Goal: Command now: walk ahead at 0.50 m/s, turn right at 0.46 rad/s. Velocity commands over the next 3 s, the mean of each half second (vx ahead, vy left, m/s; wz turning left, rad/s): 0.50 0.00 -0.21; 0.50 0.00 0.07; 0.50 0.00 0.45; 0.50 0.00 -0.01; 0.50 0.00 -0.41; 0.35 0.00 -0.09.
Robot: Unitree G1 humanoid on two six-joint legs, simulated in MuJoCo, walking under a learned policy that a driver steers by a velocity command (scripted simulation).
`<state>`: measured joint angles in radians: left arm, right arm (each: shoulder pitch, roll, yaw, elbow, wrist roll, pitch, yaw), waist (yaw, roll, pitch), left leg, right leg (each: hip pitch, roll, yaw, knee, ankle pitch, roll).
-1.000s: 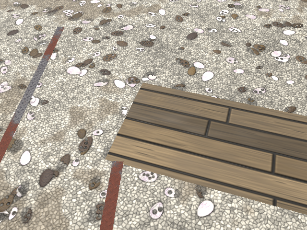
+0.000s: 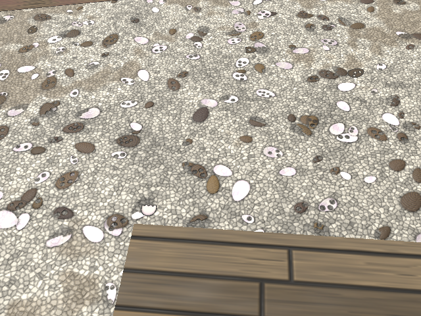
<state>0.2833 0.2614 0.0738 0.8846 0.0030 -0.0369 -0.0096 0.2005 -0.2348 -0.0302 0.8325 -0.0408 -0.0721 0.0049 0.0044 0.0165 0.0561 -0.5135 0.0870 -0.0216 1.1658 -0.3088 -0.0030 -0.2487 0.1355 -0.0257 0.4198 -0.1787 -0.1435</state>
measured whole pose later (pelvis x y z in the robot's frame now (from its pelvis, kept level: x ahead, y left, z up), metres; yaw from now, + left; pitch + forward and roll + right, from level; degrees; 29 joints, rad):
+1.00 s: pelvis +0.55 -0.01 +0.00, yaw -1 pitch +0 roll +1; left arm 0.10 0.22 0.03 0.83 0.04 -0.08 -0.01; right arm 0.41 -0.22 -0.04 1.00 0.00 -0.06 0.00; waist -0.05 0.02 0.05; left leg -0.25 -0.02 -0.01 1.03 -0.41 0.09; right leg -0.35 0.00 -0.11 0.52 -0.18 -0.07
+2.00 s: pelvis +1.07 +0.07 -0.02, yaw +11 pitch +0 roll +1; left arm 0.08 0.20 0.04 0.86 0.03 -0.04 -0.03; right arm 0.42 -0.21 -0.03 1.05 -0.03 -0.09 -0.03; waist -0.04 -0.01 0.06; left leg 0.17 -0.07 0.14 0.26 -0.42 0.06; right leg -0.50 0.01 -0.11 0.58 -0.13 -0.13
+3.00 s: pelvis +1.58 +0.12 +0.00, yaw -5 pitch +0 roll +2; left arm 0.12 0.20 0.01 0.88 0.02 -0.04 0.00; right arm 0.36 -0.20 -0.01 0.99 -0.01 -0.06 0.00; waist -0.05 -0.03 0.06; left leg -0.04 -0.08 0.05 0.34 -0.30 0.06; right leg -0.43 -0.01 -0.03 0.56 -0.09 -0.04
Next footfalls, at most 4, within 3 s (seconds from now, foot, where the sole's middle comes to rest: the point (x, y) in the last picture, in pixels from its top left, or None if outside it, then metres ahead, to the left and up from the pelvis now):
0.36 left None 0.38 0.12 -0.77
0.90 right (255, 258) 0.65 -0.10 -0.77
1.46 left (195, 194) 0.91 0.11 -0.77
2.02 right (214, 127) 1.25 0.04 -0.77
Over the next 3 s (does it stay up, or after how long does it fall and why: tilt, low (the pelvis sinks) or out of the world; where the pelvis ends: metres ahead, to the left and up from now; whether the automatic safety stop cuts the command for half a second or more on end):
stays up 1.58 0.12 0.00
